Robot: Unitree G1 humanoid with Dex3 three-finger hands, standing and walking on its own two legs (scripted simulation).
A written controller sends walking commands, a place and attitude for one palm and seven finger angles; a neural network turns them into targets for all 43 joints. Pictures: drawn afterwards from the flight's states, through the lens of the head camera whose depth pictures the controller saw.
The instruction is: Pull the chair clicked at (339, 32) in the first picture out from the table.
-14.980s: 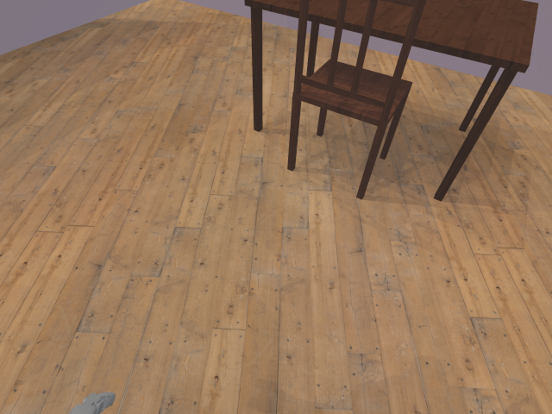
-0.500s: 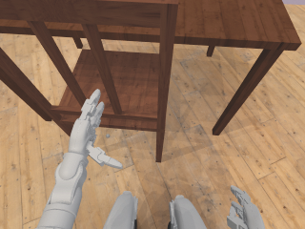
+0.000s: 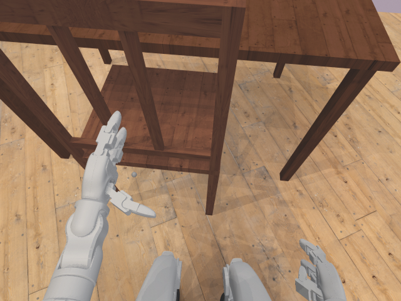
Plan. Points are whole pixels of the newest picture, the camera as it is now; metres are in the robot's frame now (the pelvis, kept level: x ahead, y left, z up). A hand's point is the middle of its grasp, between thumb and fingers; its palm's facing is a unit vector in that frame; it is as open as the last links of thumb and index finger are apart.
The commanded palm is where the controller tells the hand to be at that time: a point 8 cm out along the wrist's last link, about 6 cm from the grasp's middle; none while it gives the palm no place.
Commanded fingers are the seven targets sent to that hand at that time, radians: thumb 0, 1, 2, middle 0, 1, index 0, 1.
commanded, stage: aim the fingers beside a spindle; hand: left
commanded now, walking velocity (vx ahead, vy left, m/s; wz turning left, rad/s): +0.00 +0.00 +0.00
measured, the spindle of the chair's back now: (97, 101) +0.49 +0.23 +0.07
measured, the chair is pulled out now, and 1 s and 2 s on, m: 0.00 0.00 0.00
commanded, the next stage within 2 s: none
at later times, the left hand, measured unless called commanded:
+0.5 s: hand (135, 182) +0.33 +0.14 +0.03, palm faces -0.14 -0.99 -0.02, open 17.0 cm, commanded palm +0.32 +0.19 +0.03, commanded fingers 0.00 -0.50 0.30 -0.06 -0.08 -0.06 -0.08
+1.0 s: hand (138, 176) +0.34 +0.13 +0.04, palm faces -0.10 -0.99 -0.03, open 16.9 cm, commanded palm +0.32 +0.20 +0.04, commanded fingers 0.00 -0.50 0.30 -0.06 -0.08 -0.06 -0.08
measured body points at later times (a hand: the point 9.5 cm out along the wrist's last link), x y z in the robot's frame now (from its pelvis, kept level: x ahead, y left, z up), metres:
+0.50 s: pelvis +0.00 +0.01 +0.00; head +0.10 +0.01 +0.44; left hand +0.33 +0.19 +0.03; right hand +0.16 -0.24 -0.10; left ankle +0.05 +0.13 -0.61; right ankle +0.02 -0.11 -0.61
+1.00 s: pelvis +0.00 +0.01 +0.00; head +0.11 +0.01 +0.44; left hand +0.34 +0.19 +0.04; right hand +0.16 -0.24 -0.10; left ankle +0.05 +0.13 -0.61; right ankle +0.02 -0.11 -0.61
